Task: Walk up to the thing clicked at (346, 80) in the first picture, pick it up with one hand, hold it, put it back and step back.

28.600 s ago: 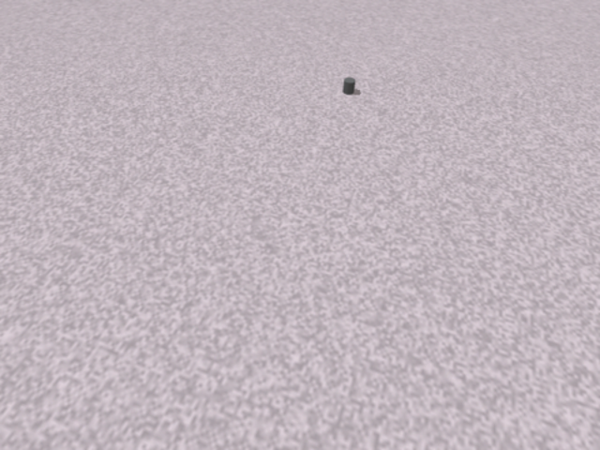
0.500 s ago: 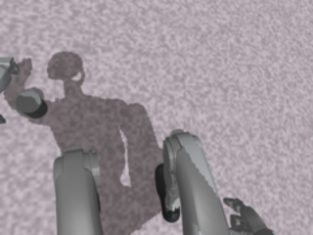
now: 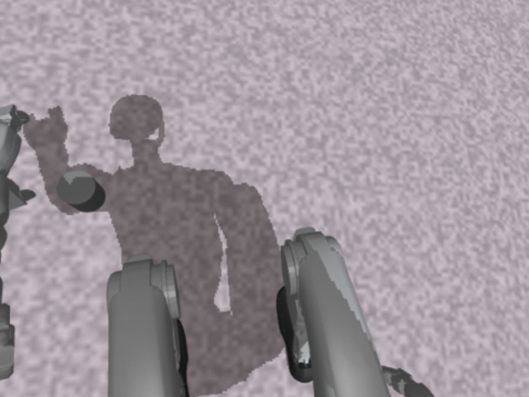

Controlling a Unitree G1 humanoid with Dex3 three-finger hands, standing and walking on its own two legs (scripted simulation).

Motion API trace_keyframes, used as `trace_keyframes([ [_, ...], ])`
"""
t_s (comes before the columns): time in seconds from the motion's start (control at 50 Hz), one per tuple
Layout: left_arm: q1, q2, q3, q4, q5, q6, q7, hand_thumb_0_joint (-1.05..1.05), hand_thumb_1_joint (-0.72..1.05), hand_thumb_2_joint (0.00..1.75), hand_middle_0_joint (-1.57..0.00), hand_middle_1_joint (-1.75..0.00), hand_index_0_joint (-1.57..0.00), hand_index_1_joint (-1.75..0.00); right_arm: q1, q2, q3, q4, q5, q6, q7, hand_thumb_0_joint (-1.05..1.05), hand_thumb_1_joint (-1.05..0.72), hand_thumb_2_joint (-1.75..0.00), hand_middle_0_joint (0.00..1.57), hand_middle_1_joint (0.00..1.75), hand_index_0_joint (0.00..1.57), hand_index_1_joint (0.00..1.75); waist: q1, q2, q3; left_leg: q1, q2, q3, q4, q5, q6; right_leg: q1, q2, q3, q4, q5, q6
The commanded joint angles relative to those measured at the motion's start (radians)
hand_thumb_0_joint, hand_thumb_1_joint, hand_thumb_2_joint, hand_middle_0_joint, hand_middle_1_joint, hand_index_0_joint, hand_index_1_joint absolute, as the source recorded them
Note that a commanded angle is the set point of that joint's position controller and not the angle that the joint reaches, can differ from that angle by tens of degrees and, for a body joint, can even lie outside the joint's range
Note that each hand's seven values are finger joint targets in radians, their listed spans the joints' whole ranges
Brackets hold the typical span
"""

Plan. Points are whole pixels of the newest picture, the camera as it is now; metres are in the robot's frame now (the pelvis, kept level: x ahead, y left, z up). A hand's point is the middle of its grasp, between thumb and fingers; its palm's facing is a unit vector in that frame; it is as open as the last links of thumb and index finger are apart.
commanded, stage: home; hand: left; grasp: from above
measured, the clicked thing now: (82, 192) +0.48 +0.29 -0.34
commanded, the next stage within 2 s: none
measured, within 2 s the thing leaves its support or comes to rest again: neither
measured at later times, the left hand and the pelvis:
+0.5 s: hand out of the picture +0.28 +0.23 +0.08, palm faces -0.07 -0.87 -0.49, open 7.4 cm; pelvis +0.02 -0.01 +0.18, yaw +5 degrees
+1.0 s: hand out of the picture +0.23 +0.19 +0.28, palm faces +0.18 -0.96 -0.21, open 7.4 cm; pelvis +0.08 -0.01 +0.33, yaw +7 degrees
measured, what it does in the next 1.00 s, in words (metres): rises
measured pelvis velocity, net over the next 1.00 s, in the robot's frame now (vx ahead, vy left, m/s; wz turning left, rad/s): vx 0.08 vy -0.01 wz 0.12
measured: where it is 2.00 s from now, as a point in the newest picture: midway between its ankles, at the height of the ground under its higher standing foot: (238, 368)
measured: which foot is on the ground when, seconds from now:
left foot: down 0.00-1.00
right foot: down 0.00-1.00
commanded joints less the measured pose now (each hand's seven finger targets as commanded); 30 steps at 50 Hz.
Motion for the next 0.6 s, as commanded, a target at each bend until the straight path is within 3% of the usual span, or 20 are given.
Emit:
trace_keyframes([
  [0.0, -0.075, 0.174, 0.024, -0.451, -0.221, 0.042, -0.095, 0.00, 0.62, 0.85, -0.19, -0.32, -0.19, -0.32, 0.123, -0.268, -0.112, -0.107, 0.039, -0.003, -0.040, 0.00, -0.90, -0.90, 0.20, 0.30, 0.20, 0.30, 0.049, 0.178, -0.722, 0.666, 0.000, 0.023, -0.433, 0.200, 0.015, 0.425, 0.033, -0.102, -0.286, 0.209, -0.105],
  [0.04, 0.040, 0.124, 0.018, -0.494, -0.295, 0.063, -0.130, 0.00, 0.78, 0.89, -0.20, -0.30, -0.20, -0.30, 0.093, -0.244, -0.105, -0.120, 0.048, -0.002, -0.053, 0.00, -0.90, -0.90, 0.20, 0.30, 0.20, 0.30, 0.056, 0.135, -0.654, 0.659, 0.002, 0.026, -0.474, 0.197, 0.018, 0.481, 0.030, -0.092, -0.335, 0.213, -0.102],
  [0.08, 0.105, 0.118, 0.041, -0.580, -0.350, 0.073, -0.142, 0.00, 0.90, 0.90, -0.20, -0.30, -0.20, -0.30, 0.066, -0.234, -0.108, -0.135, 0.055, -0.002, -0.064, 0.00, -0.90, -0.90, 0.20, 0.30, 0.20, 0.30, 0.077, 0.132, -0.652, 0.709, 0.010, 0.023, -0.511, 0.220, 0.016, 0.512, 0.027, -0.085, -0.366, 0.223, -0.103],
  [0.14, 0.153, 0.069, 0.040, -0.697, -0.420, 0.088, -0.145, 0.00, 0.90, 0.90, -0.20, -0.30, -0.20, -0.30, 0.032, -0.218, -0.112, -0.156, 0.063, -0.007, -0.081, 0.00, -0.90, -0.90, 0.20, 0.30, 0.20, 0.30, 0.094, 0.153, -0.649, 0.793, 0.020, 0.014, -0.585, 0.202, 0.011, 0.555, 0.019, -0.078, -0.418, 0.204, -0.104],
  [0.18, 0.205, -0.004, 0.007, -0.728, -0.465, 0.103, -0.145, 0.00, 0.90, 0.90, -0.20, -0.30, -0.20, -0.30, 0.000, -0.206, -0.111, -0.170, 0.068, -0.015, -0.093, 0.00, -0.90, -0.90, 0.20, 0.30, 0.20, 0.30, 0.080, 0.151, -0.590, 0.815, 0.024, 0.012, -0.641, 0.153, 0.010, 0.573, 0.018, -0.077, -0.462, 0.174, -0.103],
  [0.24, 0.298, -0.019, 0.035, -0.800, -0.533, 0.141, -0.136, 0.00, 0.90, 0.90, -0.20, -0.30, -0.20, -0.30, -0.029, -0.203, -0.113, -0.197, 0.078, -0.033, -0.113, 0.00, -0.90, -0.90, 0.20, 0.30, 0.20, 0.30, 0.104, 0.143, -0.592, 0.898, 0.027, 0.005, -0.729, 0.106, 0.008, 0.645, 0.016, -0.075, -0.534, 0.140, -0.100],
  [0.26, 0.342, -0.056, 0.012, -0.829, -0.564, 0.158, -0.137, 0.00, 0.90, 0.90, -0.20, -0.30, -0.20, -0.30, -0.044, -0.194, -0.111, -0.208, 0.080, -0.040, -0.120, 0.00, -0.90, -0.90, 0.20, 0.30, 0.20, 0.30, 0.104, 0.132, -0.578, 0.914, 0.029, 0.012, -0.753, 0.091, 0.009, 0.675, 0.017, -0.075, -0.567, 0.131, -0.098],
  [0.34, 0.461, -0.133, -0.014, -0.928, -0.680, 0.228, -0.132, 0.00, 0.90, 0.90, -0.20, -0.30, -0.20, -0.30, -0.085, -0.176, -0.103, -0.231, 0.087, -0.064, -0.151, 0.00, -0.90, -0.90, 0.20, 0.30, 0.20, 0.30, 0.090, 0.104, -0.530, 0.985, 0.027, 0.022, -0.820, 0.105, 0.007, 0.764, 0.014, -0.061, -0.663, 0.129, -0.094],
  [0.36, 0.506, -0.120, 0.008, -0.951, -0.706, 0.248, -0.127, 0.00, 0.90, 0.90, -0.20, -0.30, -0.20, -0.30, -0.093, -0.173, -0.099, -0.241, 0.090, -0.067, -0.159, 0.00, -0.90, -0.90, 0.20, 0.30, 0.20, 0.30, 0.105, 0.098, -0.534, 1.022, 0.028, 0.023, -0.843, 0.112, 0.007, 0.799, 0.014, -0.057, -0.690, 0.129, -0.095],
  [0.38, 0.543, -0.152, -0.013, -0.972, -0.728, 0.265, -0.125, 0.00, 0.90, 0.90, -0.20, -0.30, -0.20, -0.30, -0.096, -0.166, -0.097, -0.247, 0.092, -0.072, -0.166, 0.00, -0.90, -0.90, 0.20, 0.30, 0.20, 0.30, 0.092, 0.094, -0.517, 1.036, 0.027, 0.030, -0.860, 0.114, 0.006, 0.822, 0.014, -0.052, -0.719, 0.126, -0.094],
  [0.44, 0.613, -0.166, 0.003, -1.049, -0.810, 0.313, -0.109, 0.00, 0.90, 0.90, -0.20, -0.30, -0.20, -0.30, -0.110, -0.148, -0.078, -0.268, 0.096, -0.090, -0.189, 0.00, -0.90, -0.90, 0.20, 0.30, 0.20, 0.30, 0.095, 0.070, -0.497, 1.090, 0.023, 0.037, -0.918, 0.121, 0.011, 0.926, 0.015, -0.039, -0.796, 0.131, -0.092],
  [0.48, 0.667, -0.190, -0.001, -1.076, -0.854, 0.341, -0.100, 0.00, 0.90, 0.90, -0.20, -0.30, -0.20, -0.30, -0.105, -0.131, -0.070, -0.273, 0.097, -0.101, -0.206, 0.00, -0.90, -0.90, 0.20, 0.30, 0.20, 0.30, 0.086, 0.061, -0.475, 1.123, 0.021, 0.046, -0.950, 0.149, 0.012, 0.993, 0.017, -0.031, -0.851, 0.157, -0.090],
  [0.58, 0.806, -0.256, -0.005, -1.148, -0.934, 0.412, -0.075, 0.00, 0.90, 0.90, -0.20, -0.30, -0.20, -0.30, -0.062, -0.101, -0.043, -0.285, 0.102, -0.135, -0.251, 0.00, -0.90, -0.90, 0.20, 0.30, 0.20, 0.30, 0.099, 0.036, -0.408, 1.247, 0.024, 0.046, -1.072, 0.202, 0.008, 1.161, 0.020, -0.022, -0.988, 0.201, -0.089],
])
